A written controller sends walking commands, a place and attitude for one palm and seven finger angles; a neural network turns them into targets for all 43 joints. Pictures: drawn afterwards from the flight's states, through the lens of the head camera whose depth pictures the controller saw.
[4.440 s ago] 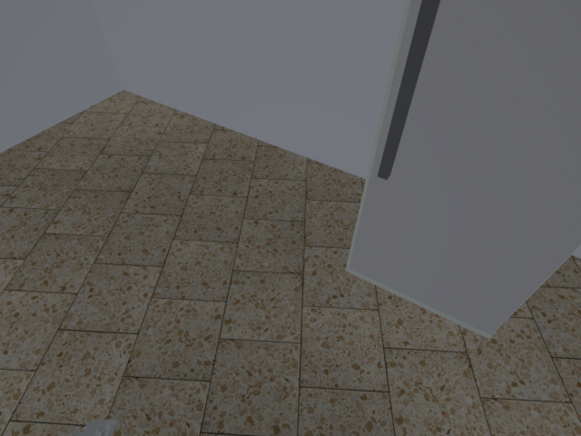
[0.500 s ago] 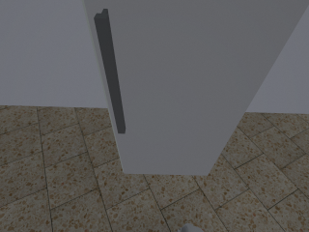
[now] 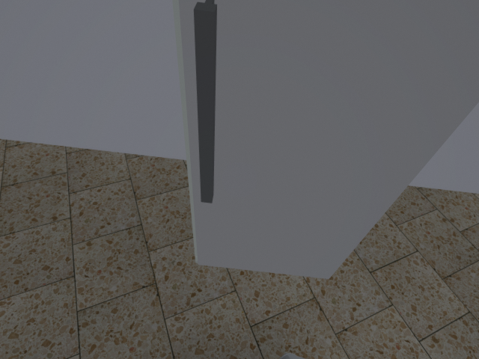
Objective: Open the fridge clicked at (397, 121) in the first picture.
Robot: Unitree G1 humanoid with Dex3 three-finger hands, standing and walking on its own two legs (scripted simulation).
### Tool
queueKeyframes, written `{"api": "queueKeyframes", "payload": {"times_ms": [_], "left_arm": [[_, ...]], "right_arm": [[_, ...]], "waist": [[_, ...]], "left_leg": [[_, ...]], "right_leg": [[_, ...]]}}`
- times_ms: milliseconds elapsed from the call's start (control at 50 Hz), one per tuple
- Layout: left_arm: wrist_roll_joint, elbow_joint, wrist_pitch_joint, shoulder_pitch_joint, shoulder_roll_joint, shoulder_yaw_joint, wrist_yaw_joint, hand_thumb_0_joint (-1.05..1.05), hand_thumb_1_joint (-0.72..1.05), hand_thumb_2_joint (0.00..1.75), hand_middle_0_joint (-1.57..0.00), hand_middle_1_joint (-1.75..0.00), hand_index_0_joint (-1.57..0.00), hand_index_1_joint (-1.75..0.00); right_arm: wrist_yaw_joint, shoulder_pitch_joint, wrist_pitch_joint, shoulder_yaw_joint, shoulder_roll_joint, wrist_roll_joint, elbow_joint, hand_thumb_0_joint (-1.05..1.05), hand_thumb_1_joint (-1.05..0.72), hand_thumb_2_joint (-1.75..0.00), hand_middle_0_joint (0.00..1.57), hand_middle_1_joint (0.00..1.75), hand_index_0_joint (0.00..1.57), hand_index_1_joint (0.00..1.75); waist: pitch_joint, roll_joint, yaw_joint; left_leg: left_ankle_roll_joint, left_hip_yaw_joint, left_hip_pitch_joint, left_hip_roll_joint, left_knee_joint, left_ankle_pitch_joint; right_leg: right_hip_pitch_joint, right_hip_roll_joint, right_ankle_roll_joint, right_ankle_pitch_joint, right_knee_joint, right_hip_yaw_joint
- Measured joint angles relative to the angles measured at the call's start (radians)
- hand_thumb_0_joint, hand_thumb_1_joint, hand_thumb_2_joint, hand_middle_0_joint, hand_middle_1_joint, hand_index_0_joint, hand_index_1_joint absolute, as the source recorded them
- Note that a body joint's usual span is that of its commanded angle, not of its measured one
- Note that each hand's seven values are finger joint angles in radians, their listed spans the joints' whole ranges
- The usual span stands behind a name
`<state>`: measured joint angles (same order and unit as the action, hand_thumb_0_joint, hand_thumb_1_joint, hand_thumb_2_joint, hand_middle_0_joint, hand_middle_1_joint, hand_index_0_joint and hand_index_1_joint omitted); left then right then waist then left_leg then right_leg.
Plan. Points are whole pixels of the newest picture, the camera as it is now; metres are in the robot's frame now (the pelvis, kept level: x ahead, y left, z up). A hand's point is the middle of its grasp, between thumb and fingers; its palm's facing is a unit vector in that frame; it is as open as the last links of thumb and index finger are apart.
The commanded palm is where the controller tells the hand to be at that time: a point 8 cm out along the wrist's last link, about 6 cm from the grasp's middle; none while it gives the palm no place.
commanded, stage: come to a stop and stand still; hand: left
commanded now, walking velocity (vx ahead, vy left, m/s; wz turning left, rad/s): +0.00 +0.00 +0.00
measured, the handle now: (208, 124) +0.51 +0.11 +0.10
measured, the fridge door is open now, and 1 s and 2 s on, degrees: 0 0 0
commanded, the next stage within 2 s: look again from close up in 0.98 s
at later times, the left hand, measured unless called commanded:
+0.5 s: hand out of the picture -0.06 +0.19 -0.15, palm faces +0.01 -0.98 -0.20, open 7.4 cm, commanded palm none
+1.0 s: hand out of the picture -0.08 +0.15 -0.16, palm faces +0.00 -0.99 -0.14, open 7.4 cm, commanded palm none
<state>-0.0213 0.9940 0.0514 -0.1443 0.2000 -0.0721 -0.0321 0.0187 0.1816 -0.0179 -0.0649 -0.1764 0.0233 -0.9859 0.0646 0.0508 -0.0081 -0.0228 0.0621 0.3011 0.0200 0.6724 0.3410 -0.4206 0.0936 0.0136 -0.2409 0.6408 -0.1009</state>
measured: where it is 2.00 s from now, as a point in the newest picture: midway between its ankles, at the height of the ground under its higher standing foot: outside the picture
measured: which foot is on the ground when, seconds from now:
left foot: down 0.00-1.00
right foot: up 0.00-0.32, down 0.34-1.00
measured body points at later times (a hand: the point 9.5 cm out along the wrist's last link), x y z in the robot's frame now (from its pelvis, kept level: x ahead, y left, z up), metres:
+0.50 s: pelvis -0.04 +0.02 +0.02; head -0.04 +0.01 +0.47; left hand -0.05 +0.24 -0.13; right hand -0.04 -0.20 -0.15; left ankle +0.01 +0.10 -0.72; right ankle -0.09 -0.09 -0.72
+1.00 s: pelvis -0.05 +0.00 +0.02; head -0.04 +0.00 +0.47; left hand -0.08 +0.20 -0.14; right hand -0.10 -0.20 -0.14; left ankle +0.01 +0.10 -0.72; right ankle -0.09 -0.09 -0.72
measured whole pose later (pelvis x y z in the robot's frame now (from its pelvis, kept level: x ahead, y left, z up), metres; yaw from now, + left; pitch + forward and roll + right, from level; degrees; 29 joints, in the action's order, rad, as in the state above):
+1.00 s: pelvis -0.05 +0.00 +0.02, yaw -1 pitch -1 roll +0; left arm -0.01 1.13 -0.01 -0.36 0.10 0.02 -0.04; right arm 0.02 0.35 -0.01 0.00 -0.10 0.02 -1.14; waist 0.03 -0.01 0.03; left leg -0.03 0.08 0.27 0.01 0.43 0.14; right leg -0.12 -0.02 -0.03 -0.29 0.42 -0.06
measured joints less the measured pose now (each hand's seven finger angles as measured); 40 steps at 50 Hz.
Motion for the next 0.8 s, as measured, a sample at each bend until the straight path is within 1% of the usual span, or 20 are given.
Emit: {"api": "queueKeyframes", "payload": {"times_ms": [20, 40, 60, 100, 120, 160, 200, 280, 300, 340, 360, 400, 460, 540, 640, 800], "left_arm": [[0.003, 0.004, 0.009, -0.012, 0.006, -0.003, 0.0, 0.0, 0.91, 0.89, -0.2, -0.3, -0.2, -0.3], [0.002, 0.01, 0.017, -0.024, 0.011, -0.005, 0.001, 0.0, 0.91, 0.89, -0.2, -0.3, -0.2, -0.3], [-0.001, 0.017, 0.024, -0.035, 0.014, -0.007, 0.003, 0.0, 0.91, 0.89, -0.2, -0.3, -0.2, -0.3], [-0.004, 0.026, 0.024, -0.058, 0.018, -0.009, 0.008, 0.0, 0.91, 0.89, -0.2, -0.3, -0.2, -0.3], [-0.004, 0.03, 0.019, -0.071, 0.019, -0.008, 0.009, 0.0, 0.91, 0.89, -0.2, -0.3, -0.2, -0.3], [-0.001, 0.041, 0.011, -0.099, 0.018, -0.002, 0.009, 0.0, 0.91, 0.89, -0.2, -0.3, -0.19, -0.3], [0.0, 0.058, 0.008, -0.125, 0.014, 0.007, 0.008, 0.0, 0.91, 0.89, -0.2, -0.3, -0.19, -0.3], [0.004, 0.096, 0.009, -0.159, -0.004, 0.027, 0.004, 0.0, 0.91, 0.9, -0.2, -0.3, -0.19, -0.3], [0.006, 0.105, 0.007, -0.163, -0.01, 0.031, 0.003, 0.0, 0.91, 0.9, -0.2, -0.3, -0.19, -0.3], [0.008, 0.119, -0.006, -0.172, -0.02, 0.04, 0.0, 0.0, 0.91, 0.9, -0.2, -0.3, -0.19, -0.3], [0.008, 0.13, -0.014, -0.171, -0.03, 0.044, -0.003, 0.0, 0.91, 0.9, -0.2, -0.3, -0.19, -0.3], [0.011, 0.147, -0.024, -0.171, -0.056, 0.057, -0.005, 0.0, 0.91, 0.89, -0.2, -0.3, -0.19, -0.3], [0.013, 0.156, -0.043, -0.179, -0.076, 0.07, -0.007, 0.0, 0.91, 0.89, -0.2, -0.3, -0.19, -0.3], [0.016, 0.159, -0.047, -0.177, -0.084, 0.077, -0.01, 0.0, 0.91, 0.89, -0.2, -0.3, -0.2, -0.3], [0.016, 0.153, -0.044, -0.168, -0.096, 0.078, -0.007, 0.0, 0.91, 0.89, -0.2, -0.3, -0.2, -0.3], [0.018, 0.153, -0.049, -0.188, -0.106, 0.076, -0.008, 0.0, 0.91, 0.89, -0.2, -0.3, -0.2, -0.3]], "right_arm": [[-0.001, 0.01, -0.002, 0.006, 0.006, 0.005, 0.003, 0.0, -0.92, -0.9, 0.2, 0.3, 0.19, 0.3], [0.001, 0.02, -0.005, 0.012, 0.013, 0.009, 0.004, 0.0, -0.92, -0.9, 0.2, 0.3, 0.19, 0.3], [0.004, 0.029, -0.008, 0.018, 0.02, 0.011, 0.002, 0.0, -0.91, -0.9, 0.2, 0.3, 0.2, 0.3], [0.01, 0.044, -0.01, 0.029, 0.031, 0.012, -0.006, 0.0, -0.91, -0.9, 0.2, 0.3, 0.2, 0.3], [0.011, 0.048, -0.01, 0.034, 0.036, 0.01, -0.012, 0.0, -0.91, -0.9, 0.2, 0.3, 0.2, 0.3], [0.019, 0.051, -0.008, 0.036, 0.039, 0.006, -0.022, 0.0, -0.92, -0.9, 0.2, 0.3, 0.2, 0.3], [0.021, 0.051, -0.002, 0.036, 0.037, 0.003, -0.03, 0.0, -0.93, -0.9, 0.2, 0.3, 0.2, 0.3], [0.021, 0.049, 0.009, 0.034, 0.032, 0.0, -0.045, 0.0, -0.93, -0.9, 0.2, 0.3, 0.2, 0.3], [0.02, 0.05, 0.011, 0.033, 0.03, -0.002, -0.051, 0.0, -0.93, -0.9, 0.2, 0.3, 0.2, 0.3], [0.017, 0.056, 0.013, 0.033, 0.028, -0.007, -0.065, 0.0, -0.93, -0.9, 0.2, 0.3, 0.2, 0.3], [0.017, 0.056, 0.012, 0.032, 0.024, -0.011, -0.077, 0.0, -0.93, -0.9, 0.2, 0.3, 0.2, 0.3], [0.016, 0.061, 0.01, 0.029, 0.01, -0.016, -0.098, 0.0, -0.94, -0.9, 0.2, 0.3, 0.2, 0.3], [0.01, 0.08, 0.009, 0.037, 0.008, -0.014, -0.126, 0.0, -0.93, -0.9, 0.2, 0.3, 0.2, 0.3], [0.003, 0.106, 0.006, 0.051, 0.03, -0.012, -0.157, 0.0, -0.93, -0.9, 0.2, 0.3, 0.2, 0.3], [0.003, 0.14, -0.003, 0.057, 0.056, -0.009, -0.181, 0.0, -0.91, -0.9, 0.2, 0.3, 0.2, 0.3], [0.009, 0.175, -0.004, 0.054, 0.073, -0.006, -0.198, 0.0, -0.91, -0.9, 0.2, 0.3, 0.2, 0.3]], "waist": [[-0.009, 0.005, -0.001], [-0.02, 0.008, -0.001], [-0.029, 0.008, 0.0], [-0.044, 0.006, -0.004], [-0.049, 0.006, -0.009], [-0.056, 0.003, -0.015], [-0.057, 0.0, -0.017], [-0.052, -0.013, -0.006], [-0.052, -0.017, -0.003], [-0.055, -0.018, -0.002], [-0.053, -0.028, -0.003], [-0.049, -0.066, 0.006], [-0.052, -0.083, 0.014], [-0.055, -0.067, 0.022], [-0.059, -0.047, 0.03], [-0.051, -0.045, 0.03]], "left_leg": [[-0.011, 0.003, -0.003, -0.001, -0.004, -0.001], [-0.017, 0.005, -0.01, -0.001, -0.024, -0.009], [-0.021, 0.005, -0.02, -0.004, -0.053, -0.025], [-0.024, 0.006, -0.036, -0.01, -0.119, -0.066], [-0.028, 0.008, -0.043, -0.015, -0.149, -0.085], [-0.037, 0.017, -0.053, -0.026, -0.2, -0.117], [-0.046, 0.028, -0.059, -0.038, -0.235, -0.139], [-0.055, 0.048, -0.062, -0.056, -0.272, -0.166], [-0.055, 0.052, -0.06, -0.06, -0.275, -0.171], [-0.053, 0.064, -0.049, -0.071, -0.269, -0.173], [-0.05, 0.069, -0.045, -0.069, -0.261, -0.172], [-0.044, 0.06, -0.056, -0.056, -0.271, -0.18], [-0.039, 0.055, -0.078, -0.051, -0.297, -0.201], [-0.031, 0.051, -0.094, -0.043, -0.306, -0.212], [-0.021, 0.042, -0.082, -0.033, -0.3, -0.22], [-0.013, 0.032, -0.055, -0.021, -0.286, -0.224]], "right_leg": [[-0.014, -0.016, -0.001, -0.081, 0.051, 0.027], [-0.027, -0.034, -0.002, -0.127, 0.113, 0.056], [-0.038, -0.05, -0.004, -0.144, 0.179, 0.082], [-0.049, -0.073, -0.004, -0.136, 0.294, 0.114], [-0.044, -0.078, -0.001, -0.125, 0.329, 0.122], [-0.014, -0.077, 0.007, -0.117, 0.34, 0.126], [0.039, -0.068, 0.014, -0.131, 0.283, 0.119], [0.17, -0.055, 0.014, -0.18, 0.07, 0.096], [0.203, -0.054, 0.011, -0.166, 0.005, 0.092], [0.271, -0.049, 0.002, -0.084, -0.146, 0.089], [0.289, -0.051, -0.002, -0.088, -0.186, 0.091], [0.309, -0.065, -0.005, -0.075, -0.215, 0.083], [0.326, -0.072, -0.008, -0.057, -0.231, 0.078], [0.338, -0.081, -0.018, -0.052, -0.231, 0.075], [0.326, -0.092, -0.029, -0.048, -0.223, 0.067], [0.306, -0.104, -0.039, -0.043, -0.218, 0.058]]}}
